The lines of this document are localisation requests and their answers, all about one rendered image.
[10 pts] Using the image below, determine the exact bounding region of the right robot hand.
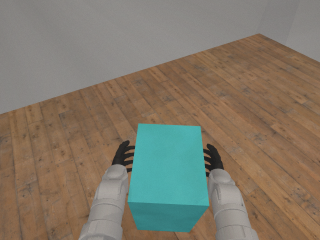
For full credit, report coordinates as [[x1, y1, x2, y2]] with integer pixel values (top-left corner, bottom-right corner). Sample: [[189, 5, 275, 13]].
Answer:
[[203, 144, 224, 177]]

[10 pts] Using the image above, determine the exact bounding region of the left robot hand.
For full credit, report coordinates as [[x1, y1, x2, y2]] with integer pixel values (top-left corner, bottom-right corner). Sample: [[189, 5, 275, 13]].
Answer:
[[111, 140, 135, 173]]

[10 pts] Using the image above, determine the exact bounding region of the carton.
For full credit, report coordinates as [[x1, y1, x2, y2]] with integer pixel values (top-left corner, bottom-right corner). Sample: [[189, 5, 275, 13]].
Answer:
[[127, 123, 210, 233]]

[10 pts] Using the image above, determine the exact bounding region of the robot right forearm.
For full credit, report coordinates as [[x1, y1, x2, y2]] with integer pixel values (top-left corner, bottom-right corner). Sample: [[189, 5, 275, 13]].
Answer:
[[207, 168, 259, 240]]

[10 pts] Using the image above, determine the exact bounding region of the robot left forearm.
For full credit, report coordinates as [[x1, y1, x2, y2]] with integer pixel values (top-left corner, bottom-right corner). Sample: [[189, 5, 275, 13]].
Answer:
[[78, 164, 129, 240]]

